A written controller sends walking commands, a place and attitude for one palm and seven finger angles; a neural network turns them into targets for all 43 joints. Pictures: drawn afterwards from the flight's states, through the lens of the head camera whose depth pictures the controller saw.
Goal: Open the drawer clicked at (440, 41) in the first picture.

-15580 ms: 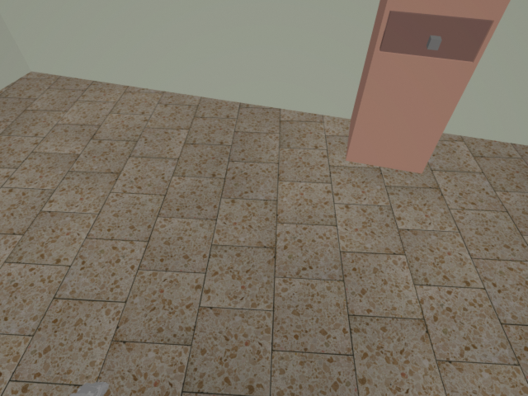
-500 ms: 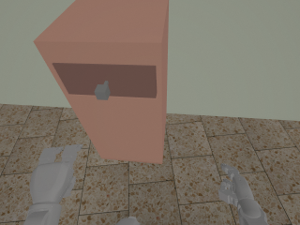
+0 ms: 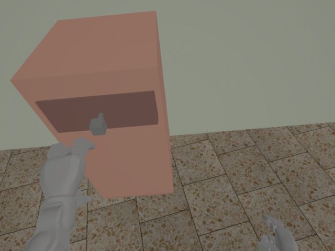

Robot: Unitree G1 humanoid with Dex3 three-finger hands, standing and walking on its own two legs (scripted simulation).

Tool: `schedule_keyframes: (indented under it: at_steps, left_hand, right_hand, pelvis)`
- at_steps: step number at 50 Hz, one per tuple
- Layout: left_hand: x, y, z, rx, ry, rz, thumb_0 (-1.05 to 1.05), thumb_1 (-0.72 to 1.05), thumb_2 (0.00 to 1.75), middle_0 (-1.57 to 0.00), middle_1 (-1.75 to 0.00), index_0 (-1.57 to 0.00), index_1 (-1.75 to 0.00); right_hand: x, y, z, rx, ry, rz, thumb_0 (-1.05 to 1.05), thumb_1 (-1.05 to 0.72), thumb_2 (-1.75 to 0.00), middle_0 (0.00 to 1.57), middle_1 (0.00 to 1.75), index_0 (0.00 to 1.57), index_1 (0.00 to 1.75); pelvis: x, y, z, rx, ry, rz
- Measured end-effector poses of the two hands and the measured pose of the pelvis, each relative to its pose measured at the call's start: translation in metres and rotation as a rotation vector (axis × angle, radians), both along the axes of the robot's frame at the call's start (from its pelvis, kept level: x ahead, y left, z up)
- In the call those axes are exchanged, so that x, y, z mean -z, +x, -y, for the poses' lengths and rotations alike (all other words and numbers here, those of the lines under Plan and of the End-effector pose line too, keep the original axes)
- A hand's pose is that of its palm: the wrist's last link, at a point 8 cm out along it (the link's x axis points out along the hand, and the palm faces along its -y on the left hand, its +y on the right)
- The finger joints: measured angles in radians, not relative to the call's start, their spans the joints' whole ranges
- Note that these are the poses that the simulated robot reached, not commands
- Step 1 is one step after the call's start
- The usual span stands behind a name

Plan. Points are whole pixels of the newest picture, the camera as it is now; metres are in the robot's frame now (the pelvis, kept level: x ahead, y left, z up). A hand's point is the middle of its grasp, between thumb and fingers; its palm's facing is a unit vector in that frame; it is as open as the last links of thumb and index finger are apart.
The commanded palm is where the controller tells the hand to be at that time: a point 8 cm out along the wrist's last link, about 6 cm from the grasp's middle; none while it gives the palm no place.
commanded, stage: raise the hand with hooked fingers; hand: left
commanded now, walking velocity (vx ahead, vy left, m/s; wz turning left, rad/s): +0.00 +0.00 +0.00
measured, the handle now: (99, 122) +0.50 +0.30 -0.02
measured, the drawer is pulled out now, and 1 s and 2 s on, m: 0.00 0.00 0.00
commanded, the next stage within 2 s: move the hooked fingers above the handle in 0.76 s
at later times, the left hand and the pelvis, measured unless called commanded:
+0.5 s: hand (63, 152) +0.30 +0.27 +0.11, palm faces +0.06 -0.09 -0.99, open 13.8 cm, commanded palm +0.27 +0.27 +0.16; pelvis -0.01 +0.02 +0.02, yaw +1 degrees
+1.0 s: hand (74, 157) +0.29 +0.25 +0.09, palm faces +0.03 -0.07 -1.00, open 13.9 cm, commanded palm +0.28 +0.26 +0.15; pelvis -0.01 +0.00 +0.02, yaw +1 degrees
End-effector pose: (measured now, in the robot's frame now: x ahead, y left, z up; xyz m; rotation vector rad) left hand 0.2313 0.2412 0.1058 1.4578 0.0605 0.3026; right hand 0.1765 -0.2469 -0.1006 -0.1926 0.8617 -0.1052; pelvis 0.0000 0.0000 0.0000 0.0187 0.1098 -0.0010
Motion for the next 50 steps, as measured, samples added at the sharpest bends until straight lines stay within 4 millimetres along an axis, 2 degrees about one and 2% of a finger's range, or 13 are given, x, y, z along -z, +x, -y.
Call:
schedule_keyframes:
  at_steps: [10, 14, 18, 23, 31, 35, 42, 50]
  left_hand:
    - [-0.028, 0.025, -0.008, 0.044, -0.001, -0.039, 0.0, -0.42, 0.32, -0.32, -1.16, -0.31, -1.16]
    - [-0.039, 0.032, -0.02, 0.032, 0.007, -0.045, 0.0, -0.46, 0.31, -0.32, -1.18, -0.31, -1.18]
    - [-0.048, 0.038, -0.031, 0.019, 0.011, -0.066, 0.0, -0.48, 0.3, -0.32, -1.19, -0.32, -1.19]
    - [-0.056, 0.043, -0.034, 0.045, 0.01, -0.084, 0.0, -0.48, 0.3, -0.32, -1.2, -0.32, -1.2]
    - [-0.041, 0.032, -0.021, 0.122, -0.007, -0.128, 0.0, -0.49, 0.3, -0.32, -1.2, -0.31, -1.2]
    - [-0.043, 0.027, -0.017, 0.131, 0.009, -0.085, 0.0, -0.49, 0.3, -0.32, -1.2, -0.32, -1.2]
    - [-0.05, 0.029, -0.017, 0.064, 0.019, -0.048, 0.0, -0.49, 0.3, -0.32, -1.2, -0.32, -1.2]
    - [-0.039, 0.04, -0.009, 0.062, 0.021, -0.137, 0.0, -0.49, 0.3, -0.32, -1.2, -0.32, -1.2]
  right_hand:
    - [-0.025, 0.02, -0.05, -0.052, 0.055, 0.08, 0.01, -0.9, -0.9, 0.19, 0.3, 0.2, 0.3]
    - [-0.028, 0.021, -0.065, -0.08, 0.07, 0.076, 0.01, -0.9, -0.9, 0.2, 0.3, 0.2, 0.3]
    - [-0.028, 0.016, -0.071, -0.096, 0.071, 0.054, 0.01, -0.9, -0.9, 0.2, 0.3, 0.2, 0.3]
    - [-0.023, 0.004, -0.068, -0.092, 0.066, 0.021, 0.01, -0.9, -0.9, 0.2, 0.3, 0.2, 0.3]
    - [-0.016, -0.017, -0.05, -0.068, 0.044, -0.035, 0.01, -0.9, -0.9, 0.2, 0.3, 0.2, 0.3]
    - [-0.012, -0.022, -0.041, -0.061, 0.033, -0.054, 0.01, -0.9, -0.9, 0.2, 0.3, 0.2, 0.3]
    - [-0.011, -0.019, -0.034, -0.049, 0.051, -0.041, 0.01, -0.9, -0.9, 0.19, 0.3, 0.2, 0.3]
    - [-0.017, -0.004, -0.027, -0.047, 0.043, 0.009, 0.01, -0.9, -0.9, 0.2, 0.3, 0.2, 0.3]
  pelvis:
    - [-0.01, -0.004, -0.017, 0.0, -0.007, 0.063]
    - [-0.013, -0.007, -0.02, -0.006, -0.011, 0.079]
    - [-0.016, -0.009, -0.022, -0.014, -0.014, 0.088]
    - [-0.018, -0.011, -0.024, -0.017, -0.017, 0.09]
    - [-0.019, -0.013, -0.022, -0.012, -0.015, 0.084]
    - [-0.019, -0.015, -0.018, -0.016, -0.014, 0.08]
    - [-0.019, -0.015, -0.01, -0.019, -0.01, 0.079]
    - [-0.019, -0.013, 0.0, -0.02, -0.005, 0.082]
